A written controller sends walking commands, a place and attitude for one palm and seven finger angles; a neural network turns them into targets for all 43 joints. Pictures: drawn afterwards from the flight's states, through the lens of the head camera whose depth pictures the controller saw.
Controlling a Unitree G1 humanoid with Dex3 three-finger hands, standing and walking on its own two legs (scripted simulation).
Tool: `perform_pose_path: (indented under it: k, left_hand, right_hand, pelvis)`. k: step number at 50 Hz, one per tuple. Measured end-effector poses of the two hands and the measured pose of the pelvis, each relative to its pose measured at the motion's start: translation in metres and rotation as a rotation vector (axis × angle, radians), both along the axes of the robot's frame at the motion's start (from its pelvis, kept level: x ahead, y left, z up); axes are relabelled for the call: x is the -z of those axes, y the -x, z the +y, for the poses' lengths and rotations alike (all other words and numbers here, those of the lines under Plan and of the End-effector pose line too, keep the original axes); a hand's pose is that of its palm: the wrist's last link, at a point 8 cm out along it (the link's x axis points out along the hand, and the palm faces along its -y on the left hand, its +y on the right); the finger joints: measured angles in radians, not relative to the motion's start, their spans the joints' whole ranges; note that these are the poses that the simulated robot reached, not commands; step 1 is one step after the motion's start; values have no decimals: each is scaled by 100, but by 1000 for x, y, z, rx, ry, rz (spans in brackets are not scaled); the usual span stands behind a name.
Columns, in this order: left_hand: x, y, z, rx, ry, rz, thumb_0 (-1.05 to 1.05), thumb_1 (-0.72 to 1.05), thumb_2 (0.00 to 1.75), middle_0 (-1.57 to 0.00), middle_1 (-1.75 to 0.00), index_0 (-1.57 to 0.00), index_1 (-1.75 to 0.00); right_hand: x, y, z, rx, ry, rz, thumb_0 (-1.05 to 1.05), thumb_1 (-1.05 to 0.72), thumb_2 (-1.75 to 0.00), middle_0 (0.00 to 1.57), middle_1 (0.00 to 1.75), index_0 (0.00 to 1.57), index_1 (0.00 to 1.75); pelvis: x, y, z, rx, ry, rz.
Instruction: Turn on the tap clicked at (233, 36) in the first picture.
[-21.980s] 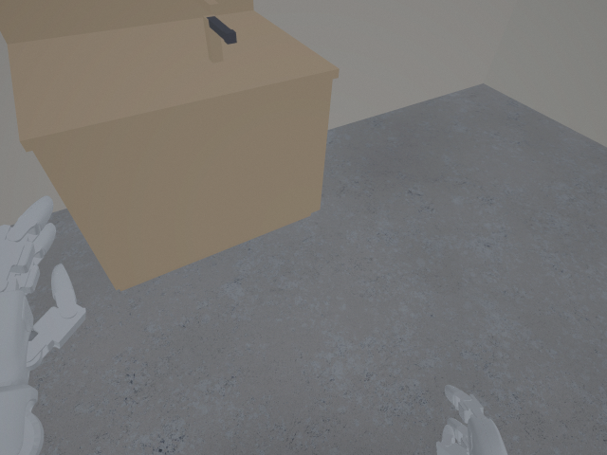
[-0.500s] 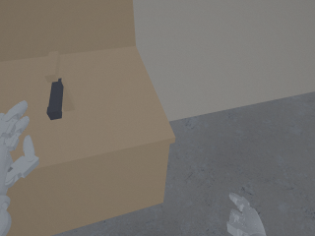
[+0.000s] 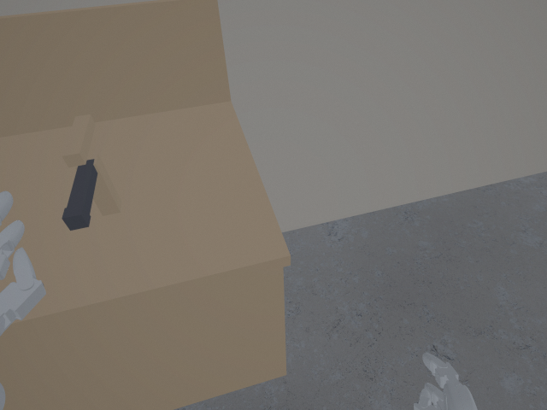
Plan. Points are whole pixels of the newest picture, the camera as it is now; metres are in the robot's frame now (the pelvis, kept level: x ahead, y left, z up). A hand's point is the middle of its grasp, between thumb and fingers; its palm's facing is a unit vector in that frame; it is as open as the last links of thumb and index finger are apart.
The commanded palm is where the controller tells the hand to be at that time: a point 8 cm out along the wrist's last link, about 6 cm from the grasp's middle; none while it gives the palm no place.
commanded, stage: turn the palm inward beside the body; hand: left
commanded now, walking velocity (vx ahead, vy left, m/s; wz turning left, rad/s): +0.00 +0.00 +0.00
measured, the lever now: (76, 217) +0.35 +0.36 +0.11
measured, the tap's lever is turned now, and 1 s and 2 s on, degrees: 0 0 0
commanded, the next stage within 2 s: reach beside the lever's end, fingers flat in 1.32 s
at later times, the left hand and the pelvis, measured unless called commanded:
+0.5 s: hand (30, 317) +0.17 +0.28 +0.16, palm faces +0.49 -0.85 -0.18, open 7.4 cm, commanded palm +0.11 +0.32 +0.17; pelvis -0.02 +0.04 +0.00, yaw +1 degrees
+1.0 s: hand (37, 319) +0.16 +0.26 +0.16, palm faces +0.53 -0.84 -0.12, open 7.4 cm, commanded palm +0.10 +0.30 +0.17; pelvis -0.02 +0.03 +0.01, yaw +2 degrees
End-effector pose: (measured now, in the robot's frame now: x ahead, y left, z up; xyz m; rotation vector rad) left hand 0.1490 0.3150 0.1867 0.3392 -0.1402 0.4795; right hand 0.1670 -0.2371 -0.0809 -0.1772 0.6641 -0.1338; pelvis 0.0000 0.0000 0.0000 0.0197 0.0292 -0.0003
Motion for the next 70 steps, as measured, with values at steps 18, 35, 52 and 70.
perform_pose_path:
  k: [18, 35, 52, 70]
  left_hand:
    - [12, 20, 1, -12, 88, -22, 2, 89, 90, -20, -30, -21, -30]
    - [18, 37, -3, -44, 169, 14, 2, 89, 90, -20, -30, -20, -30]
    - [16, 33, -19, -71, 216, 35, 2, 90, 90, -20, -30, -20, -30]
    - [17, 31, -41, -75, 220, 35, 2, 90, 90, -20, -30, -20, -30]
  right_hand:
    - [-13, -6, 56, -86, -10, -90, 1, -90, -90, 20, 30, 21, 30]
    - [-23, -5, 80, -138, -10, -114, 1, -90, -90, 20, 30, 21, 30]
    - [-22, -13, 62, -131, -11, -105, 1, -90, -90, 20, 30, 21, 30]
    - [-19, -13, 35, -112, -17, -103, 1, -90, -90, 20, 30, 21, 30]
  pelvis:
    - [-2, 15, 30, -16, 16, -13]
    - [-5, 27, 41, -21, 21, -54]
    - [-8, 20, 28, -28, 16, -60]
    - [-8, 15, 7, -29, 7, -57]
